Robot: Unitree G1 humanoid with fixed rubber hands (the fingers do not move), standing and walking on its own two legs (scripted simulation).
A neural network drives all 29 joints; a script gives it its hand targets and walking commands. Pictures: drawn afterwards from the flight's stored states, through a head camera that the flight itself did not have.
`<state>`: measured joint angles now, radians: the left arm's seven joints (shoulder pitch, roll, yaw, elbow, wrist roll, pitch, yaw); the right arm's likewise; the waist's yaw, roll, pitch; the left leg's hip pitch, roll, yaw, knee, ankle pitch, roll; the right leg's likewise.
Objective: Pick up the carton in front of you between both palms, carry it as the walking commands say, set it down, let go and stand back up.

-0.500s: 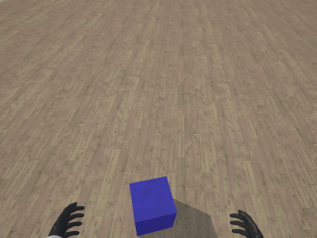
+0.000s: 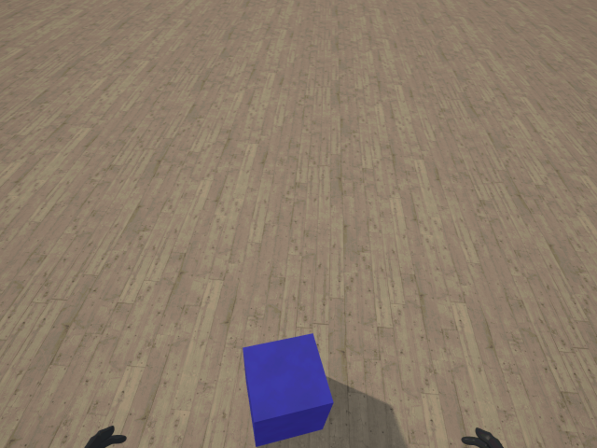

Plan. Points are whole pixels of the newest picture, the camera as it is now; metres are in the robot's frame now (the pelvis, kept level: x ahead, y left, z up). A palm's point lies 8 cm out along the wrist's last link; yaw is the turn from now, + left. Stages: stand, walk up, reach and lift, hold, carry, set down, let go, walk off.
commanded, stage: stand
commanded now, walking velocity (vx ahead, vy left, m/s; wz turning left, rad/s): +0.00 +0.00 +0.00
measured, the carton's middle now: (284, 390) +0.44 +0.00 -0.65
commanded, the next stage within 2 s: none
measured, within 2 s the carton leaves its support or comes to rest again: neither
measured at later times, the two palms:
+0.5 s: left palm out of the picture +0.07 +0.29 -0.11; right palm out of the picture +0.08 -0.28 -0.09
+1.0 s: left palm out of the picture +0.04 +0.29 -0.11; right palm out of the picture +0.05 -0.30 -0.09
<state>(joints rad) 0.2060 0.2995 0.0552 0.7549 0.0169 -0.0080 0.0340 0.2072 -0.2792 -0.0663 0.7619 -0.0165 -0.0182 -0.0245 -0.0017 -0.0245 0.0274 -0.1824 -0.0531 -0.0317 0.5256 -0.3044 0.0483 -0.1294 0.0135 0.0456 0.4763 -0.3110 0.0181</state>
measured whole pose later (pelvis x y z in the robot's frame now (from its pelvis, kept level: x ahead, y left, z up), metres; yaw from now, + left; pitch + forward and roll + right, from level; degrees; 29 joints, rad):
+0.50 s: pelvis -0.02 +0.00 +0.01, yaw +0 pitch -3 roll -1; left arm 0.22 0.33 0.03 0.88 0.01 -0.02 0.04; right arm 0.19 -0.30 -0.05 0.87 -0.01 -0.02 -0.02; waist 0.00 -0.02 0.04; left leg -0.16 -0.06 -0.03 0.45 -0.24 0.05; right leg -0.11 0.00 0.05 0.42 -0.25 0.03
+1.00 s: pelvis -0.03 +0.00 +0.01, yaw +0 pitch -3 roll +0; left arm 0.20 0.35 0.02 0.96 0.00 -0.03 0.03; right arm 0.16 -0.33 -0.04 0.97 0.00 -0.02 -0.02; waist 0.00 -0.02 0.04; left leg -0.15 -0.05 -0.03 0.39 -0.19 0.04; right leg -0.11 0.00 0.05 0.38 -0.21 0.02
